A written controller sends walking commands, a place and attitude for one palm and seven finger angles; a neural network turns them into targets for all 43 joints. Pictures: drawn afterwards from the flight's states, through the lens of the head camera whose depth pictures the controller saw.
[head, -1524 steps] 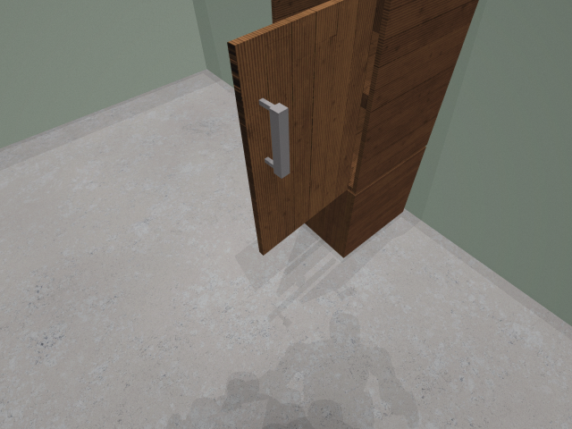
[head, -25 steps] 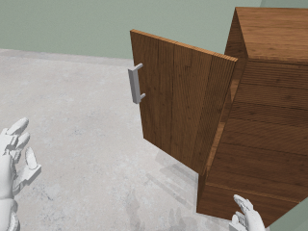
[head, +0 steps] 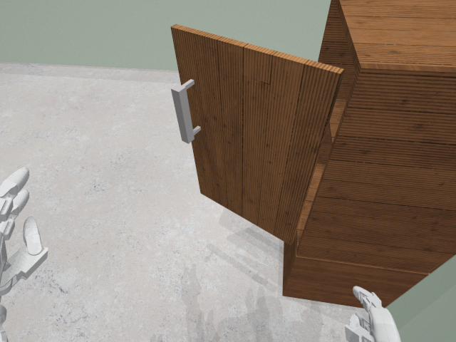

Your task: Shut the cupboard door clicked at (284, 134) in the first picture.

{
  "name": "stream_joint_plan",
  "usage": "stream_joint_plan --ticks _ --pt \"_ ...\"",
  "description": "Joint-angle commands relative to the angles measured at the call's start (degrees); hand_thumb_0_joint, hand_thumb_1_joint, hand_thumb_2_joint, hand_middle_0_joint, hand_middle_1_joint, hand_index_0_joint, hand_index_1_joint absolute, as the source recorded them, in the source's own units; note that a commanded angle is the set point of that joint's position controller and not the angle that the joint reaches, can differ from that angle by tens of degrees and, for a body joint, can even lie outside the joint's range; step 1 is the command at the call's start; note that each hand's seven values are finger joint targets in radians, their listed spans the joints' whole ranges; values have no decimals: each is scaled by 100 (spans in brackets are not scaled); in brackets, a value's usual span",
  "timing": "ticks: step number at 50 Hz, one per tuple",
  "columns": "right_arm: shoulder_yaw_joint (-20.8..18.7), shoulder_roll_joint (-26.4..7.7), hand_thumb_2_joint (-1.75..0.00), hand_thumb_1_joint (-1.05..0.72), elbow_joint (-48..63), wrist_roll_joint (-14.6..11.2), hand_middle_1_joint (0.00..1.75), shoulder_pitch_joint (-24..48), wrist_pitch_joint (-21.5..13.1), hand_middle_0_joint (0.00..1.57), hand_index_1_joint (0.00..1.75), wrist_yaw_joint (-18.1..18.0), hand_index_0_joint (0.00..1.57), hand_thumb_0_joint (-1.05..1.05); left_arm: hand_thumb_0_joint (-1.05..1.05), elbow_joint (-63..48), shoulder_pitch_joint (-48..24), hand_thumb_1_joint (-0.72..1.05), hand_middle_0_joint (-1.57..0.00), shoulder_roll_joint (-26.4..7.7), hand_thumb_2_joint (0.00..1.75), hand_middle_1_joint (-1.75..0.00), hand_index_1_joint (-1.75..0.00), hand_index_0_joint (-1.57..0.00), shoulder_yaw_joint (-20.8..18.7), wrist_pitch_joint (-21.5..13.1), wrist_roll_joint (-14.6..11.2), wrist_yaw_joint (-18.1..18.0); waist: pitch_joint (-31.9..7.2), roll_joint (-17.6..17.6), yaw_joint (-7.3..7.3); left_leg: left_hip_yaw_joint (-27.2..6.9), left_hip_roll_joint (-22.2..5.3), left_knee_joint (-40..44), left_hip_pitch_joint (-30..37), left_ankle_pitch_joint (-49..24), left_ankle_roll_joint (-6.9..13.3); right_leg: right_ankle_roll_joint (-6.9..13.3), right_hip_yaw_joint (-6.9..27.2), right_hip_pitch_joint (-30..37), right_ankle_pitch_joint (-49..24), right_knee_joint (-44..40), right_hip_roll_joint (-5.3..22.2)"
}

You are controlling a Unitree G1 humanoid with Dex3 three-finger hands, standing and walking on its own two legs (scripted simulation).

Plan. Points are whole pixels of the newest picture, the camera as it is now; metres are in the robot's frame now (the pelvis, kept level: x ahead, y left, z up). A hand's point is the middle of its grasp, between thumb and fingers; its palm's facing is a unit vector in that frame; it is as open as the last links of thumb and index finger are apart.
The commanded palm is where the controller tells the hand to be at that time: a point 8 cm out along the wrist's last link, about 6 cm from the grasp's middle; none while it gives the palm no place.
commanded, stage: step back with the hand held close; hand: left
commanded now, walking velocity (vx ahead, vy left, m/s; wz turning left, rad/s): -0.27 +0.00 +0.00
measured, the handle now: (189, 111) +0.63 +0.15 +0.06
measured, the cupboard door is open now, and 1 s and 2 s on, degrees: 64 64 64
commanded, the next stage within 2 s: stop stepping back and stand still in 0.92 s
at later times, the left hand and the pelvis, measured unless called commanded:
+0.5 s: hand out of the picture +0.10 +0.28 +0.15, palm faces +0.47 -0.77 -0.44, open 7.4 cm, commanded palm +0.04 +0.31 +0.18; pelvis -0.09 +0.01 -0.02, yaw +2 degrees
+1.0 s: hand out of the picture -0.03 +0.31 +0.18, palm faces +0.57 -0.72 -0.40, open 7.4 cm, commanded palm -0.08 +0.32 +0.18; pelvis -0.19 +0.01 -0.02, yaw +5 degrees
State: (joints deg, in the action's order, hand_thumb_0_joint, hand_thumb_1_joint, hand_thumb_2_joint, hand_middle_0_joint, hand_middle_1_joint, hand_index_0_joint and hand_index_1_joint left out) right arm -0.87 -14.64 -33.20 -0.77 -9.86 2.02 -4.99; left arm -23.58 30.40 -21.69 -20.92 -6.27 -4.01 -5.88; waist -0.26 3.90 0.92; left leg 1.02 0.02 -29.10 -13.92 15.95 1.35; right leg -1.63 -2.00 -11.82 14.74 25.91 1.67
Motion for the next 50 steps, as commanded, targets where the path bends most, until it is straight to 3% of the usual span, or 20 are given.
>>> stream_joint_plan --ticks 1,7,16,17,21,22,27,30,31,33,35,37,38,39,40,41,43,44,45,50 --pt "-215 -548 -90 -90 1116 -19 30 600 -118 20 30 -104 20 0 0 -1510 40 90 -20 -1584 90 -30 -30 -20 -1292 -438 -34 -224 -1287 -105 5 -185 -395 208 292 -3242 40 123 131 658 -3248 308 203" --pt "-223 -568 -90 -90 1219 -38 30 490 -71 20 30 -101 20 0 0 -1363 219 90 -20 -1311 90 -30 -30 -20 -1112 -464 -59 -219 -1031 22 -28 -365 -573 549 -434 -2279 90 81 177 670 -2260 468 71" --pt "-248 -726 -90 -90 1208 -26 30 459 -348 20 30 -110 20 0 0 -1337 -246 90 -20 -1396 90 -30 -30 -20 -1279 -751 189 -283 -364 164 -44 -803 -729 1233 -3000 1978 477 39 433 1499 -767 846 -105" --pt "-220 -652 -90 -90 1215 -48 30 410 -380 20 30 -97 20 0 0 -1427 -299 90 -20 -1185 90 -30 -30 -20 -1082 -788 199 -270 -390 84 -70 -792 -692 1132 -3004 2075 477 68 463 1434 -636 830 -54" --pt "-242 -727 -90 -90 1130 26 30 330 -573 20 30 -97 20 0 0 -1766 -583 90 -20 -1403 90 -30 -30 -20 -1230 -957 293 -327 -332 149 -94 -857 -620 903 -2901 2392 455 134 652 948 252 593 -8" --pt "-217 -665 -90 -90 1122 25 30 303 -621 20 30 -94 20 0 0 -1818 -631 90 -20 -1208 90 -30 -30 -20 -1068 -995 289 -329 -291 246 -114 -877 -642 918 -2861 2416 449 144 609 821 380 645 -18" --pt "-226 -645 -90 -90 1018 41 30 259 -815 20 30 -96 20 0 0 -1640 -589 90 -20 -1222 90 -30 -30 -20 -1218 -1117 351 -368 -276 589 -69 -1124 -882 1125 -3426 2764 546 106 545 1246 3 1319 -312" --pt "-286 -572 -90 -90 991 39 30 200 -826 20 30 -29 20 0 0 -1473 -244 90 -20 -1345 90 -30 -30 -20 -1385 -1186 291 -354 -280 -116 -99 -640 -447 19 -2882 2308 347 359 1528 351 168 455 129" --pt "-329 -599 -90 -90 963 65 30 200 -802 20 30 12 20 0 0 -1412 -143 90 -20 -1475 90 -30 -30 -20 -1510 -1196 300 -360 -237 -212 -114 -531 -352 -439 -2648 2230 256 525 2035 -123 670 39 422" --pt "-262 -380 -90 -90 759 59 30 109 -697 20 30 127 20 0 0 -1482 -205 90 -20 -1338 90 -30 -30 -20 -1209 -1146 166 -390 -212 -1282 -151 -153 -34 -1720 -1336 1227 -125 955 2596 -1600 1400 -980 1303" --pt "-255 -339 -90 -90 694 55 30 152 -642 20 30 169 20 0 0 -1540 -468 90 -20 -1360 90 -30 -30 -20 -1089 -1087 145 -446 -417 -1688 -194 -83 -40 -2137 -692 944 -145 955 2272 -1931 1294 -1208 1440" --pt "-237 -365 -90 -90 666 32 30 100 -663 20 30 116 20 0 0 -1660 -666 90 -20 -1371 90 -30 -30 -20 -1062 -1085 144 -481 -409 -1447 -282 -210 -151 -1000 -119 683 -21 622 1647 -2194 1019 -795 1040" --pt "-233 -458 -90 -90 708 27 30 145 -684 20 30 62 20 0 0 -1747 -702 90 -20 -1359 90 -30 -30 -20 -1043 -1109 146 -478 -258 -919 -282 -477 -321 -142 -180 933 112 375 1194 -2288 1185 -303 545" --pt "-248 -613 -90 -90 765 31 30 210 -749 20 30 -22 20 0 0 -1883 -727 90 -20 -1345 90 -30 -30 -20 -1076 -1179 151 -491 -184 259 -271 -1214 -901 892 -990 1630 391 149 774 -1778 1083 820 -39" --pt "-265 -724 -90 -90 801 58 30 369 -839 20 30 -89 20 0 0 -1938 -796 90 -20 -1285 90 -30 -30 -20 -1225 -1223 224 -518 -273 1368 -201 -2271 -1887 1923 -2482 2541 805 -71 282 -398 453 2579 -654" --pt "-298 -576 -90 -90 741 129 30 489 -915 20 30 -112 20 0 0 -1769 -797 90 -20 -1524 90 -30 -30 -20 -1463 -1217 299 -533 -493 1623 -131 -2546 -2329 2296 -3103 2622 1027 -53 481 148 783 4027 -710" --pt "-429 -506 -90 -90 624 103 30 447 -1015 20 30 2 20 0 0 -2020 -839 90 -20 -1506 90 -30 -30 -20 -1494 -1275 202 -461 -847 699 -89 -1867 -2256 1847 -2500 1858 941 -11 615 -122 1132 4635 -725" --pt "-518 -568 -90 -90 574 61 30 419 -1056 20 30 79 20 0 0 -1756 -522 90 -20 -1446 90 -30 -30 -20 -1551 -1299 170 -423 -966 572 -34 -1384 -2080 1531 -2084 1616 804 -7 472 -263 1229 4333 -732" --pt "-533 -554 -90 -90 581 33 30 462 -1082 20 30 151 20 0 0 -1663 -306 90 -20 -1280 90 -30 -30 -20 -1428 -1257 104 -395 -941 761 -12 -1013 -1942 1448 -1912 1644 670 -4 237 -297 1300 3987 -718" --pt "-289 -384 -90 -90 384 115 30 367 -1274 20 30 209 20 0 0 -1887 -497 90 -20 -1084 90 -30 -30 -20 -947 -1217 -85 -299 -758 1172 -68 -778 -1692 1734 -740 1464 11 178 -157 -238 1752 826 -588"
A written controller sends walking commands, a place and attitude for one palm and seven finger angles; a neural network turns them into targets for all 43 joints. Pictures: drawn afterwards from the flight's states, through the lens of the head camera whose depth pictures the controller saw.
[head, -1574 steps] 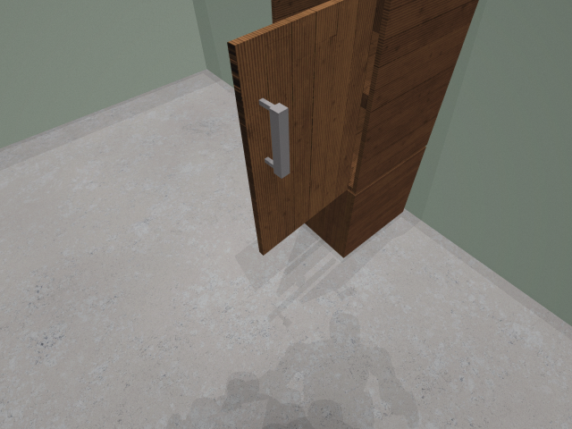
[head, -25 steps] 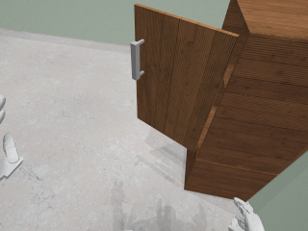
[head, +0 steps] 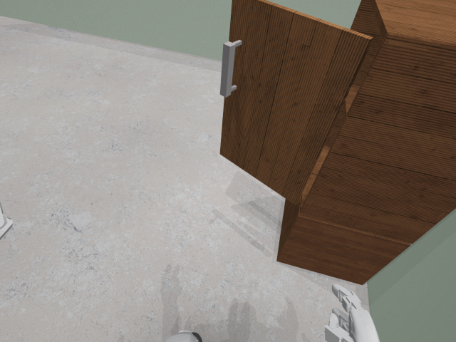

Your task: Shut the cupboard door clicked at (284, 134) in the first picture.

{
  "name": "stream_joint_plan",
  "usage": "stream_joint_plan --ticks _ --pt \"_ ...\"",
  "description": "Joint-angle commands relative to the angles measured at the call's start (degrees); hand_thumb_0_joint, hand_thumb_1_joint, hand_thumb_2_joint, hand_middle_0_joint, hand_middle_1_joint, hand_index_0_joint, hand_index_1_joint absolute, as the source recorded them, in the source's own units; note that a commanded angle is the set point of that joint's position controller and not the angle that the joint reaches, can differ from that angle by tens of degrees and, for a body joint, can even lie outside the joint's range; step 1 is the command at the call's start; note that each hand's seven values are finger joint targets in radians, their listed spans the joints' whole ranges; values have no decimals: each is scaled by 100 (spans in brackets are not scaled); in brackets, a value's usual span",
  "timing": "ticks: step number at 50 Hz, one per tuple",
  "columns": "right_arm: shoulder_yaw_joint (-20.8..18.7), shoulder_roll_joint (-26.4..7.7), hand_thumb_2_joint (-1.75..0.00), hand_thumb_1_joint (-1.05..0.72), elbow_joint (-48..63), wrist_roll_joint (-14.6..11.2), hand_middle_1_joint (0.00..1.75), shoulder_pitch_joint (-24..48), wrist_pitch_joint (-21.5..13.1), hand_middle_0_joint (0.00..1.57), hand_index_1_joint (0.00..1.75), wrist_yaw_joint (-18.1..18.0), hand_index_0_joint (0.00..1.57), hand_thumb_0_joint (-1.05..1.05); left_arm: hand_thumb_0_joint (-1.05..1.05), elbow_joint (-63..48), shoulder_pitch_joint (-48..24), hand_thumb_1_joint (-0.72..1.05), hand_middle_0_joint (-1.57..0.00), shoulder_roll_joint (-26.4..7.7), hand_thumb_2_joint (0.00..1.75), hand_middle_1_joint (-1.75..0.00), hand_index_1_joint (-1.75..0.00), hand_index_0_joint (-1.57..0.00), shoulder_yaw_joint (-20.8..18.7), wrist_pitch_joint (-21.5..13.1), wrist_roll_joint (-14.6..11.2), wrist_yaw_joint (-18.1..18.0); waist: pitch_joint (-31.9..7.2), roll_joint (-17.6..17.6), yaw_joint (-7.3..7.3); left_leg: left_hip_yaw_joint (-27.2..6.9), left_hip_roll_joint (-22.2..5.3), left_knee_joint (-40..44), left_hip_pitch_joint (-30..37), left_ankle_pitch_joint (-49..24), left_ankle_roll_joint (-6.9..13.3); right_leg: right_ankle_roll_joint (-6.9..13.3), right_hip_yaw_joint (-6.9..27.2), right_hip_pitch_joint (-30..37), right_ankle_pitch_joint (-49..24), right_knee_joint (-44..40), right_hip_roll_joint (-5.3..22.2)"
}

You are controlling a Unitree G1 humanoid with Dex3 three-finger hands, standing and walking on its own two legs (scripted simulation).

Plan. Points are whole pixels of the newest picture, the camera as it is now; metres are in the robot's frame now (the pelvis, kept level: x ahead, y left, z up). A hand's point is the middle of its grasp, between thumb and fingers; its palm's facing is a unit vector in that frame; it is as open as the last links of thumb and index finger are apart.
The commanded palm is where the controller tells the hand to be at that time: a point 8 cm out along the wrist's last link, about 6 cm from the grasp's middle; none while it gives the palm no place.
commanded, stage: stop stepping back and stand still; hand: left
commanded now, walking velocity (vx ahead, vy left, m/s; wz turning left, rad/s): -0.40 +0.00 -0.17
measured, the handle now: (231, 68) +0.83 +0.07 +0.07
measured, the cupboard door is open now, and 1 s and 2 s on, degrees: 64 64 64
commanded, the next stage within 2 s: let the arm hang, fingers relaxed in 1.02 s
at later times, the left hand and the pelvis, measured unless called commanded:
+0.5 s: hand out of the picture +0.11 +0.25 +0.18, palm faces +0.29 -0.85 -0.44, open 7.4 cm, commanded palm +0.05 +0.30 +0.19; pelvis -0.12 +0.02 +0.01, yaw -5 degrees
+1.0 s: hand out of the picture +0.07 +0.28 +0.19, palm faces +0.32 -0.80 -0.51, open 7.4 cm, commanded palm +0.03 +0.32 +0.19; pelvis -0.15 +0.04 +0.01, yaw -7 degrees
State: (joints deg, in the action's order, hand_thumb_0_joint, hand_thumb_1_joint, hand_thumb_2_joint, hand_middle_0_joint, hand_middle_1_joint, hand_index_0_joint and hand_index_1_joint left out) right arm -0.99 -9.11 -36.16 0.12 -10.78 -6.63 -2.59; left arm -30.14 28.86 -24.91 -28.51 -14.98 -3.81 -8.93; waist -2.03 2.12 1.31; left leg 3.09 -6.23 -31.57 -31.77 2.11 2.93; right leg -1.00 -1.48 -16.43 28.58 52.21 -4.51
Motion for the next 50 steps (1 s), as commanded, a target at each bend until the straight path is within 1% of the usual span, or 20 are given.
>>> stream_joint_plan --ticks 1,5,7,10,12,16,20,22,24,25,27,32,34,36,38,41,46,47,49,50 --pt "-278 -924 -90 -90 566 66 30 347 -403 20 30 -30 20 0 0 -1217 -450 90 -20 -796 90 -30 -30 -20 -163 -371 -50 29 -541 1238 -129 -940 -959 1875 1336 2653 -261 133 -150 206 125 -2551 87" --pt "-231 -765 -90 -90 589 -8 30 324 -394 20 30 -118 20 0 0 -1252 -942 90 -20 -1483 90 -30 -30 -20 -462 -426 1 -51 -497 -1186 -6 196 312 -1688 1981 1664 -533 872 1842 -851 -1735 -4232 2043" --pt "-176 -750 -90 -90 723 -114 30 316 -304 20 30 -151 20 0 0 -1010 -767 90 -20 -1191 90 -30 -30 -20 -254 -203 55 -80 -900 -1627 -57 -179 432 -1781 908 1634 -376 807 1374 681 -4564 -3015 1840" --pt "-77 -870 -90 -90 810 -126 30 361 -143 20 30 -270 20 0 0 -885 -469 90 -20 -1121 90 -30 -30 -20 -411 81 25 -102 -811 -527 -286 72 543 -40 2002 -18 -180 412 447 520 -4513 -2192 1254" --pt "-69 -1014 -90 -90 836 -143 30 305 -159 20 30 -303 20 0 0 -697 -371 90 -20 -908 90 -30 -30 -20 -241 163 10 -82 -679 834 -262 -679 -25 651 2614 -659 21 57 103 -52 -2664 -1589 593" --pt "-54 -1039 -90 -90 854 -62 30 399 -164 20 30 -281 20 0 0 -788 -194 90 -20 -1275 90 -30 -30 -20 -574 114 39 -101 -183 964 -188 -1796 -545 2057 1190 3079 105 95 -18 437 -552 -2043 278" --pt "-135 -1030 -90 -90 1023 -40 30 327 -98 20 30 -247 20 0 0 -1016 323 90 -20 -955 90 -30 -30 -20 -374 141 34 -72 -72 1034 -180 -1021 -96 2180 47 4083 -393 323 -375 1356 20 -2433 49" --pt "-182 -954 -90 -90 1017 -22 30 308 -50 20 30 -219 20 0 0 -1187 489 90 -20 -1078 90 -30 -30 -20 -440 124 45 -85 -379 268 -162 -454 357 667 311 3273 -398 603 389 1109 476 -3083 582" --pt "-286 -934 -90 -90 863 -31 30 158 50 20 30 -184 20 0 0 -1376 491 90 -20 -1245 90 -30 -30 -20 -589 50 49 -146 -105 -1453 -150 -72 645 -2172 28 1982 -399 1493 2627 192 1591 -4308 2211" --pt "-306 -1014 -90 -90 809 -37 30 64 40 20 30 -159 20 0 0 -1420 339 90 -20 -1225 90 -30 -30 -20 -595 4 58 -180 55 -1410 -153 -280 525 -2864 -593 1899 -383 1667 2678 456 628 -4297 2464" --pt "-226 -944 -90 -90 733 0 30 4 -57 20 30 -151 20 0 0 -1160 0 90 -20 -1133 90 -30 -30 -20 -580 -83 91 -246 -67 -850 -221 -613 170 -2598 -728 2113 -298 1572 2186 838 -600 -3734 2387" --pt "-212 -1059 -90 -90 516 24 30 69 -169 20 30 -402 20 0 0 -298 -1521 90 -20 -790 90 -30 -30 -20 152 -30 281 -259 639 -26 -389 134 440 -250 2167 2213 -221 683 347 -1712 1391 -2630 1152" --pt "-212 -1309 -90 -90 654 -20 30 17 -289 20 30 -428 20 0 0 -650 -1759 90 -20 -640 90 -30 -30 -20 255 -71 246 -289 597 1890 -401 -2734 -984 1761 2147 4089 441 176 -207 -1972 630 -349 254" --pt "-128 -1036 -90 -90 626 -1 30 118 -404 20 30 -362 20 0 0 -801 -1698 90 -20 -1245 90 -30 -30 -20 -252 -159 296 -236 462 1169 -311 -3553 -1438 2486 1410 4660 708 172 261 -1628 58 1070 378" --pt "-169 -1002 -90 -90 680 46 30 256 -383 20 30 -230 20 0 0 -929 -1071 90 -20 -961 90 -30 -30 -20 -133 -50 235 -132 238 580 -232 -3052 -1369 2407 838 4433 678 158 326 -1039 -312 1118 485" --pt "-95 -908 -90 -90 704 44 30 430 -374 20 30 -59 20 0 0 -1473 -288 90 -20 -1056 90 -30 -30 -20 -337 -35 204 -90 -79 1129 -89 -1473 -877 2394 377 3892 295 183 -235 81 -647 -8 325" --pt "-40 -821 -90 -90 819 77 30 313 -38 20 30 -89 20 0 0 -943 496 90 -20 -1074 90 -30 -30 -20 -514 225 190 -155 -162 971 -134 -558 -384 1503 -122 3922 -100 313 -556 1551 -221 -2262 105" --pt "-43 -765 -90 -90 828 71 30 265 55 20 30 -109 20 0 0 -933 375 90 -20 -982 90 -30 -30 -20 -416 282 169 -164 -116 414 -179 -391 -145 739 -106 3608 -176 455 -103 1471 -10 -2909 391" --pt "-65 -741 -90 -90 824 60 30 214 191 20 30 -129 20 0 0 -826 -70 90 -20 -1227 90 -30 -30 -20 -527 348 128 -204 190 -1335 -191 -110 467 -1860 -618 2430 -338 1312 2984 759 882 -4435 2296" --pt "-62 -821 -90 -90 709 97 30 229 129 20 30 -145 20 0 0 -809 -470 90 -20 -1325 90 -30 -30 -20 -573 230 82 -233 384 -1107 -220 -201 393 -2455 -618 2176 -394 1446 2658 702 -712 -4372 2513"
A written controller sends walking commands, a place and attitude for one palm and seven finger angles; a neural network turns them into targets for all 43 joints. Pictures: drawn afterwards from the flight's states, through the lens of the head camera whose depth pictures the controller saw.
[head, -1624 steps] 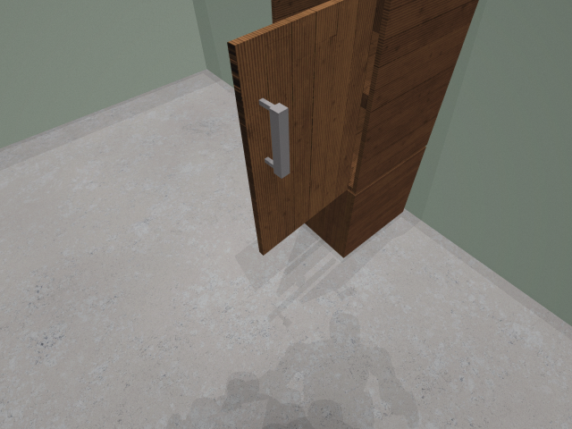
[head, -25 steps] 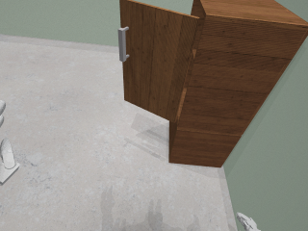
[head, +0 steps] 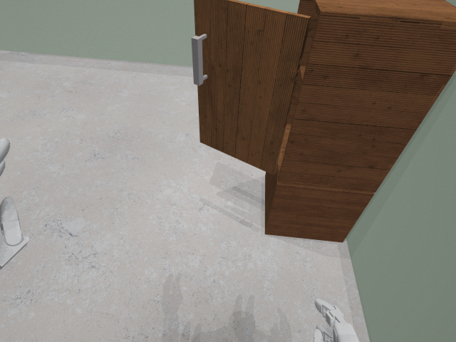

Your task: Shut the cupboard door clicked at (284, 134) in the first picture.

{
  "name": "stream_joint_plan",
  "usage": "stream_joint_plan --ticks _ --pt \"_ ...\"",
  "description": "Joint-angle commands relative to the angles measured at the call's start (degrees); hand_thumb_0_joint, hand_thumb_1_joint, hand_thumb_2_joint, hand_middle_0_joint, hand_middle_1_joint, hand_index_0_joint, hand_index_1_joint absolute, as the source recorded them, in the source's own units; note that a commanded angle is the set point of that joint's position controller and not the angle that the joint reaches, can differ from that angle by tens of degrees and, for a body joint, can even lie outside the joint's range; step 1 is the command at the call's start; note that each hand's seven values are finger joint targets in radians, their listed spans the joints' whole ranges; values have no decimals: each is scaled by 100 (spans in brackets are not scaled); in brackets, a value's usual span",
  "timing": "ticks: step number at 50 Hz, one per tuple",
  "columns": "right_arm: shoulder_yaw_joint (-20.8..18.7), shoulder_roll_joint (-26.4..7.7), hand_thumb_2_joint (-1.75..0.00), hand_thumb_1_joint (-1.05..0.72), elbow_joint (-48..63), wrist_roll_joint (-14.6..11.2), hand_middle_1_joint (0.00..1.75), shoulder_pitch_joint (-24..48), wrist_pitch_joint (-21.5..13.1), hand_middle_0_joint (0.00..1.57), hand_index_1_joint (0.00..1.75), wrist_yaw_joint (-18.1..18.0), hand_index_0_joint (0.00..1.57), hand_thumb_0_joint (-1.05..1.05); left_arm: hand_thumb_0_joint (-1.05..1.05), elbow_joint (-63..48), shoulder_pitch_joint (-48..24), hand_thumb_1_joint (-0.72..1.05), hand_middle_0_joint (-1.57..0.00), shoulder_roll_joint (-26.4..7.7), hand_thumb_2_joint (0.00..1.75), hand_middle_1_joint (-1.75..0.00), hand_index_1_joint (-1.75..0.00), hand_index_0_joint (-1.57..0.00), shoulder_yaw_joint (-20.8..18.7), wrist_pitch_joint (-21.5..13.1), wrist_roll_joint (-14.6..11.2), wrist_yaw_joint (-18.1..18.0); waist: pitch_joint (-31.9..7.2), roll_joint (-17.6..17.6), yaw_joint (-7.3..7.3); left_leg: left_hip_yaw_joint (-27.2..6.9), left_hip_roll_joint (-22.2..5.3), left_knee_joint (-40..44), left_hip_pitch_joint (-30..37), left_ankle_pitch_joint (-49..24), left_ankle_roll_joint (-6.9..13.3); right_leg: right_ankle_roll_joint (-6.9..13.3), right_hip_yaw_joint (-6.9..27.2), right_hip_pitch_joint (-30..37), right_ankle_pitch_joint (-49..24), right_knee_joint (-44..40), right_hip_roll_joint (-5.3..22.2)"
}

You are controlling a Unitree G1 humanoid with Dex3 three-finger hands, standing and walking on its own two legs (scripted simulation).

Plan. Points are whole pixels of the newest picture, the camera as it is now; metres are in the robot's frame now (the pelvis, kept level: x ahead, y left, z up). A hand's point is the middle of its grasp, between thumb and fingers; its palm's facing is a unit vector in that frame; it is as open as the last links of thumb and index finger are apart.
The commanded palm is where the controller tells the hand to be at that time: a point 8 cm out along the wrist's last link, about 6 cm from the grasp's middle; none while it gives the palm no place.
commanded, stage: stop stepping back and stand still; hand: left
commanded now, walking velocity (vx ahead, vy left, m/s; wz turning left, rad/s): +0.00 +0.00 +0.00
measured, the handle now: (201, 59) +0.96 +0.15 +0.07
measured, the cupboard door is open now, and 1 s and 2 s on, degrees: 64 64 64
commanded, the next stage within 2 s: let the arm hang, fingers relaxed in 0.02 s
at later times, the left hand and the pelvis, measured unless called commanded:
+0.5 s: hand out of the picture +0.09 +0.20 -0.16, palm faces +0.10 -0.99 -0.13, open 6.8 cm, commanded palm none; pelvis +0.00 +0.03 +0.00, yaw +4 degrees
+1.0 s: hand out of the picture -0.04 +0.22 -0.16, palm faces +0.04 -0.98 -0.17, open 7.4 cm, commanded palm none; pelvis +0.00 +0.06 +0.01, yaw +1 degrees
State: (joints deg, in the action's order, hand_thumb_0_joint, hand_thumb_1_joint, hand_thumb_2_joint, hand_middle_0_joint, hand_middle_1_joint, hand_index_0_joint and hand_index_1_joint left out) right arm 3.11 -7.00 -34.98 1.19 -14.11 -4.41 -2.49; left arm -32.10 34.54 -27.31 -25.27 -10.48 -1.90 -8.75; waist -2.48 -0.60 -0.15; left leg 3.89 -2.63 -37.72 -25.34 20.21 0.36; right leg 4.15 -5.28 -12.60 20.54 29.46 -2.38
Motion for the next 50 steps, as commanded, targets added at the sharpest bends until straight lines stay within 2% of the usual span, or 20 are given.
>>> stream_joint_plan --ticks 1,2,5,6,7,8,9,10,11,12,13,15,16,19,23,25,28,32,35,50 --pt "-480 -987 -90 -90 524 -51 30 558 -179 20 30 -150 20 0 0 -531 -1290 90 -20 -965 90 -30 -30 -20 -808 -303 -61 -295 -48 -598 -114 -329 -9 -1904 -1175 377 -166 983 2875 663 -850 -1695 2248" --pt "-483 -967 -90 -90 484 -97 30 400 -212 20 30 -154 20 0 0 -113 -986 90 -20 -726 90 -30 -30 -20 -665 -242 -61 -307 -257 -641 -101 -444 -47 -1640 -910 278 -151 895 2560 680 -848 -1368 2025" --pt "-406 -985 -90 -90 560 -105 30 682 -179 20 30 -215 20 0 0 3 -1006 90 -20 -498 90 -30 -30 -20 -342 -251 -29 -266 100 -583 13 -28 23 -617 -174 -197 -102 535 1431 196 -1468 -1126 1508" --pt "-552 -1283 -90 -90 -401 -74 30 895 -499 20 30 402 20 0 0 3532 -1510 90 -20 769 90 -30 -30 -20 1850 639 475 480 367 -389 -386 -70 -359 -121 -310 50 -121 367 169 4 -2905 -158 1859" --pt "-510 -1218 -90 -90 -317 -126 30 372 -30 20 30 387 20 0 0 3752 -1208 90 -20 777 90 -30 -30 -20 1797 1004 356 747 324 -197 -286 6 86 -120 718 -706 -205 91 384 -800 -3114 182 1226" --pt "-444 -1142 -90 -90 -169 -138 30 228 128 20 30 351 20 0 0 3783 -1112 90 -20 841 90 -30 -30 -20 1909 1127 295 833 282 -195 -281 -108 43 -11 1058 -1845 -145 -155 291 -1032 -2841 328 1071" --pt "-453 -1221 -90 -90 -65 -96 30 234 158 20 30 329 20 0 0 3953 -1086 90 -20 1000 90 -30 -30 -20 1999 1141 273 848 39 -104 -158 -434 -304 93 1236 -3069 32 -323 186 -1064 -2453 629 1017" --pt "-483 -1431 -90 -90 -26 -44 30 318 188 20 30 292 20 0 0 4193 -1081 90 -20 1053 90 -30 -30 -20 2107 1150 291 841 -179 -143 -23 -863 -683 233 1136 -3360 254 -433 147 -924 -1874 772 871" --pt "-500 -1531 -90 -90 -61 -1 30 479 231 20 30 287 20 0 0 4538 -1193 90 -20 1014 90 -30 -30 -20 2174 1127 316 833 -265 -376 74 -889 -799 308 894 -3164 290 -408 199 -576 -1397 727 777" --pt "-461 -1472 -90 -90 -115 47 30 597 280 20 30 258 20 0 0 4872 -1200 90 -20 952 90 -30 -30 -20 2157 1085 351 825 -173 -902 140 -713 -613 223 635 -2530 232 -355 457 -290 -1549 162 877" --pt "-441 -1424 -90 -90 -68 58 30 577 308 20 30 226 20 0 0 5087 -1367 90 -20 779 90 -30 -30 -20 2133 1063 369 838 -74 -1352 78 -509 -303 12 656 -2354 107 -198 702 -284 -2346 -85 1148" --pt "-466 -1381 -90 -90 -376 88 30 355 390 20 30 202 20 0 0 5802 -1724 90 -20 571 90 -30 -30 -20 2145 1061 378 807 -144 -1381 -78 -421 -104 222 916 -2277 14 -15 710 -64 -3155 41 1276" --pt "-448 -1447 -90 -90 -545 91 30 273 399 20 30 201 20 0 0 6116 -1779 90 -20 512 90 -30 -30 -20 2189 1065 354 789 -232 -861 -93 -452 -190 442 1118 -2778 3 -100 605 59 -3074 158 1181" --pt "-368 -1293 -90 -90 -1010 50 30 305 417 20 30 185 20 0 0 7031 -1752 90 -20 714 90 -30 -30 -20 2301 1083 270 742 -166 738 -28 -578 -353 953 1280 -2504 96 -254 560 130 -1365 -234 890" --pt "-397 -1048 -90 -90 -1363 52 30 153 446 20 30 128 20 0 0 7737 -1545 90 -20 1016 90 -30 -30 -20 2247 1069 292 718 -154 1363 14 -631 -359 1320 1143 -1498 104 -179 525 432 -884 -733 835" --pt "-410 -999 -90 -90 -1544 40 30 67 483 20 30 121 20 0 0 8033 -1617 90 -20 1024 90 -30 -30 -20 2285 1071 282 735 76 1196 -5 -654 -348 1533 1002 -915 68 -147 525 396 -675 -925 829" --pt "-438 -1003 -90 -90 -1760 19 30 -126 508 20 30 104 20 0 0 8381 -1667 90 -20 1064 90 -30 -30 -20 2319 1081 287 752 467 479 -30 -721 -393 1777 925 -513 77 -151 507 205 -469 -1104 806" --pt "-447 -985 -90 -90 -2042 2 30 -329 487 20 30 94 20 0 0 8791 -1543 90 -20 1117 90 -30 -30 -20 2366 1058 279 746 548 -90 -39 -656 -423 1892 1171 -625 106 -178 532 76 -449 -1187 820" --pt "-443 -990 -90 -90 -2247 -10 30 -442 470 20 30 87 20 0 0 9033 -1435 90 -20 1140 90 -30 -30 -20 2400 1051 273 733 568 -254 -43 -622 -437 1956 1325 -636 133 -204 542 -5 -444 -1193 829" --pt "-415 -658 -90 -90 -2858 -43 30 -734 458 20 30 51 20 0 0 9717 -922 90 -20 1413 90 -30 -30 -20 2466 1059 281 661 947 157 -8 -568 -398 2285 1235 -185 160 -257 556 -149 -388 -1144 799"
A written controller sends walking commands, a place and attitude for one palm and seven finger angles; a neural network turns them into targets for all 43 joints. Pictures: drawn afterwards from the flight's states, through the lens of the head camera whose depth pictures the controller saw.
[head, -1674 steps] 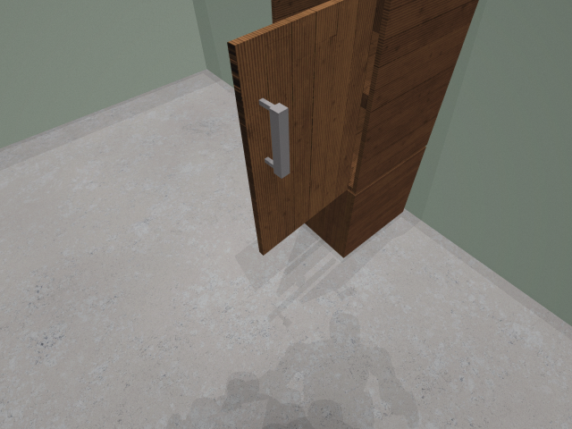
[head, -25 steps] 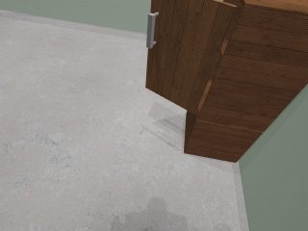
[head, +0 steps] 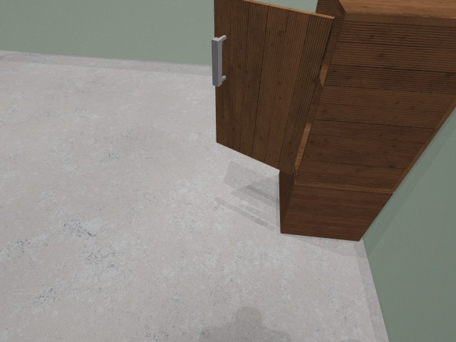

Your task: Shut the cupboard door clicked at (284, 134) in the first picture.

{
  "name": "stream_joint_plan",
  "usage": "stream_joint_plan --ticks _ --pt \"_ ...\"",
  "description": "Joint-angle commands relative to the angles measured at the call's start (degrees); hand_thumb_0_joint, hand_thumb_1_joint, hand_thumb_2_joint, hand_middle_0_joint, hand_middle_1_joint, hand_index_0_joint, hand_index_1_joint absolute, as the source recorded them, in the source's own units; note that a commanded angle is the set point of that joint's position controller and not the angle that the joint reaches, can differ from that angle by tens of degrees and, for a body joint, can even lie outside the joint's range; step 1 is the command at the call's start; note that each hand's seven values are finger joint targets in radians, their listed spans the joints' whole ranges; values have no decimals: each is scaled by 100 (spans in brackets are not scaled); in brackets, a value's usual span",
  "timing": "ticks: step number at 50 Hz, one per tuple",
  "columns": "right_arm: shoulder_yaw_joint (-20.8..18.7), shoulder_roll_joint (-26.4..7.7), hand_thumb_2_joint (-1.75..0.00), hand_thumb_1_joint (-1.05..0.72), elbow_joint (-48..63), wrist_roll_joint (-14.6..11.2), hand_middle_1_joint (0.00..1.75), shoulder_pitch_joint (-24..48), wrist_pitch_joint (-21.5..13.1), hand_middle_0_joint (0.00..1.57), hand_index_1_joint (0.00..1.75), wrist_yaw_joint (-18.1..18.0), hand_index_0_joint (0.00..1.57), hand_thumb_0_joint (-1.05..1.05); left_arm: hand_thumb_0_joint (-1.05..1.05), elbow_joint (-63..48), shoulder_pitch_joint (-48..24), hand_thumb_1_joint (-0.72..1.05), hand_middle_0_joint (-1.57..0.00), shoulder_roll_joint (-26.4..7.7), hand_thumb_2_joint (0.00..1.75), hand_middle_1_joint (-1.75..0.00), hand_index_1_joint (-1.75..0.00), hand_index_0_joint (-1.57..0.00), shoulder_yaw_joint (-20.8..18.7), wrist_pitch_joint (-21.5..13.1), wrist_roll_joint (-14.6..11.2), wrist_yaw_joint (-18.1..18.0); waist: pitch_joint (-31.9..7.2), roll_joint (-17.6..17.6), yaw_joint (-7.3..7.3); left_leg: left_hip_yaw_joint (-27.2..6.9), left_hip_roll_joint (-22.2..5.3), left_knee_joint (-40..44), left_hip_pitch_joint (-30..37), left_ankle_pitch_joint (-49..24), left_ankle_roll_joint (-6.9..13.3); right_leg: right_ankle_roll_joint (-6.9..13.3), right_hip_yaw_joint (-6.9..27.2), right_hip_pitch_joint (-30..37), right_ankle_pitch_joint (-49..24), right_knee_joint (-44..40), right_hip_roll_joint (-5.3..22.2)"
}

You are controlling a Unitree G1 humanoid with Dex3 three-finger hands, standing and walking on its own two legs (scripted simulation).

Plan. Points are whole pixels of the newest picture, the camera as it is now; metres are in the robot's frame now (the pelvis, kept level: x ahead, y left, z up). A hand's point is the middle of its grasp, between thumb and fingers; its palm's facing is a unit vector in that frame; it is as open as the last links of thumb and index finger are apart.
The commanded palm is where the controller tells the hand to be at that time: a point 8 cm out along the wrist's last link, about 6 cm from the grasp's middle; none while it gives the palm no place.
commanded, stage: let the arm hang, fingers relaxed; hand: left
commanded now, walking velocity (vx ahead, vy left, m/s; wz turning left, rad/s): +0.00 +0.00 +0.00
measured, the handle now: (220, 61) +0.96 +0.08 +0.05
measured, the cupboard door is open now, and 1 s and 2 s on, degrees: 64 64 64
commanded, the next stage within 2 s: look to check the result in 0.22 s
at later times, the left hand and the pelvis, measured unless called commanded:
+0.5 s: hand out of the picture -0.04 +0.16 -0.18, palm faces +0.03 -0.98 -0.18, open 7.4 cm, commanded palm none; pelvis +0.00 +0.00 +0.00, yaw +0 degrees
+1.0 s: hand out of the picture +0.01 +0.16 -0.18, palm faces +0.01 -0.98 -0.18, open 7.4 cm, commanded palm none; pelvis +0.01 -0.01 +0.00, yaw +0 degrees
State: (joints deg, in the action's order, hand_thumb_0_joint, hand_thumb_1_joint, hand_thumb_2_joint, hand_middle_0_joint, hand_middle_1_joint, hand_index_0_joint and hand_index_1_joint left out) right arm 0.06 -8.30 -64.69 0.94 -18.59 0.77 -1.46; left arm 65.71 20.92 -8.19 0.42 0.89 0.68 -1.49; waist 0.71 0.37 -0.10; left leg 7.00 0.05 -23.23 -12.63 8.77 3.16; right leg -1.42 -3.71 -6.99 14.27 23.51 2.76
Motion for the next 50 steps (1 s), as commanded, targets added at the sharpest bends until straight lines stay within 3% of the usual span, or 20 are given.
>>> stream_joint_plan --ticks 1,4,13,20,26,40,46,50 --pt "-115 -531 -90 -90 113 -28 30 -326 -60 20 30 -52 20 0 0 -53 473 90 -20 -515 90 -30 -30 -20 -114 -90 34 -69 573 24 -9 -848 -664 803 -17 883 -120 302 390 -664 187 -565 285" --pt "-122 -456 -90 -90 77 -13 30 -356 -53 20 30 -63 20 0 0 -12 483 90 -20 -400 90 -30 -30 -20 -110 -84 34 -78 713 54 -25 -884 -656 860 -93 1071 -125 293 401 -777 280 -548 259" --pt "-149 -388 -90 -90 77 -16 30 -421 -80 20 30 -73 20 0 0 -4 538 90 -20 -300 90 -30 -30 -20 -132 -119 44 -94 541 69 -35 -861 -645 788 -18 896 -108 300 405 -733 108 -508 269" --pt "-179 -446 -90 -90 84 -12 30 -424 -73 20 30 -72 20 0 0 -30 519 90 -20 -310 90 -30 -30 -20 -149 -101 55 -92 608 18 -25 -943 -695 881 -91 1152 -97 280 373 -792 186 -431 221" --pt "-187 -527 -90 -90 98 -39 30 -393 -111 20 30 -62 20 0 0 -69 418 90 -20 -470 90 -30 -30 -20 -170 -168 46 -95 361 -196 -46 -780 -672 602 222 334 -82 314 447 -696 -108 -502 286" --pt "-171 -639 -90 -90 77 -22 30 -120 -94 20 30 -50 20 0 0 -88 163 90 -20 -631 90 -30 -30 -20 -165 -162 31 -79 538 21 -58 -719 -672 624 280 370 -136 323 508 -704 -17 -670 329" --pt "-180 -745 -90 -90 119 -43 30 -54 -125 20 30 -50 20 0 0 -125 47 90 -20 -751 90 -30 -30 -20 -183 -193 35 -69 393 -117 -41 -739 -693 560 384 -94 -123 324 498 -529 -309 -693 339" --pt "-125 -512 -90 -90 120 -22 30 -56 -79 20 30 -34 20 0 0 -137 62 90 -20 -583 90 -30 -30 -20 -175 -141 16 -87 467 -109 -42 -738 -631 393 190 -276 -170 273 378 -466 -352 -553 421"
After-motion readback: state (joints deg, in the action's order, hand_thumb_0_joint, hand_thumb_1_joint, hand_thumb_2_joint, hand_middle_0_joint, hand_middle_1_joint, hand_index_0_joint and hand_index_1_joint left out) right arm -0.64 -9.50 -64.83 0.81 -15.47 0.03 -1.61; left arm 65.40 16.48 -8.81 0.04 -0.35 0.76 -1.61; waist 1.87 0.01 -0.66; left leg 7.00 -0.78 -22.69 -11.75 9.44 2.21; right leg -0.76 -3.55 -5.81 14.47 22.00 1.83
